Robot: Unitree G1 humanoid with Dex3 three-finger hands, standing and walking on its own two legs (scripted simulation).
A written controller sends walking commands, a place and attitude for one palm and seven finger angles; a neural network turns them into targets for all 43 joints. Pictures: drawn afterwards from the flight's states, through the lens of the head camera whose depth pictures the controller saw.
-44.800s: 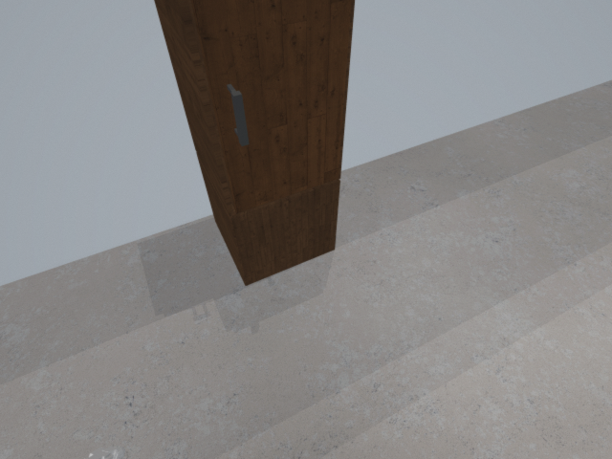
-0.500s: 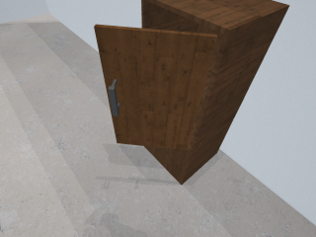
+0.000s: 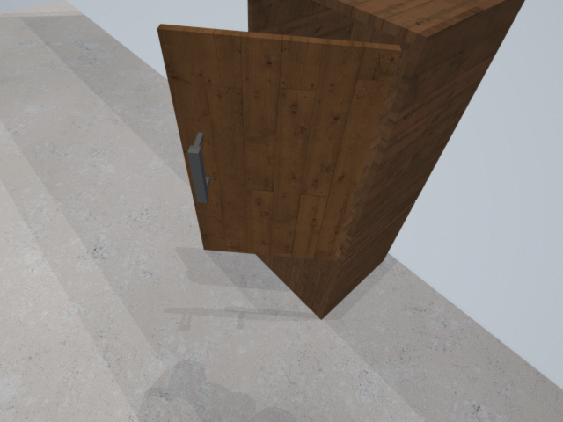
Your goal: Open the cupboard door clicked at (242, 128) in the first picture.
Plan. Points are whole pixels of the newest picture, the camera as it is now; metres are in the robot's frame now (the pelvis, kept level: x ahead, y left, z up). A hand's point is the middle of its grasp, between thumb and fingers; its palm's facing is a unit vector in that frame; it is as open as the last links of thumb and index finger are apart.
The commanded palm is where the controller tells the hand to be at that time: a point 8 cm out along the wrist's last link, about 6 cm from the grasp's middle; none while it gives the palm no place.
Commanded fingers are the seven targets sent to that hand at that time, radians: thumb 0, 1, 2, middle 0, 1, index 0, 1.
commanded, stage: come to a stop and stand still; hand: left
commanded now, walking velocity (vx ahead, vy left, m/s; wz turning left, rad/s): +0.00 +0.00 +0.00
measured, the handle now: (201, 168) +0.55 +0.19 +0.00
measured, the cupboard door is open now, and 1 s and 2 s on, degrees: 43 43 43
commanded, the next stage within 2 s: look again from close up in 1.08 s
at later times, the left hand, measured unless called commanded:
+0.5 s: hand out of the picture -0.01 +0.12 -0.16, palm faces +0.01 -0.97 -0.24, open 7.3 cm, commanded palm none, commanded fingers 0.00 0.90 0.90 -0.20 -0.30 -0.20 -0.30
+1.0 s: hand out of the picture +0.00 +0.10 -0.16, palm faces +0.04 -0.97 -0.22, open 7.3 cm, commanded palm none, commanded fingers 0.00 0.90 0.90 -0.20 -0.30 -0.20 -0.30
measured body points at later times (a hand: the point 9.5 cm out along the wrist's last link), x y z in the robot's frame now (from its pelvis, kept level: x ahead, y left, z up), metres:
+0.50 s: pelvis -0.02 -0.05 +0.00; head -0.03 -0.09 +0.45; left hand -0.01 +0.18 -0.14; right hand -0.03 -0.27 -0.17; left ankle -0.07 +0.06 -0.73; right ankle +0.02 -0.13 -0.73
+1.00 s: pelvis +0.00 -0.08 +0.01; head +0.01 -0.10 +0.46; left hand +0.00 +0.15 -0.15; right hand -0.05 -0.28 -0.16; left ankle -0.07 +0.06 -0.73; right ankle +0.02 -0.13 -0.73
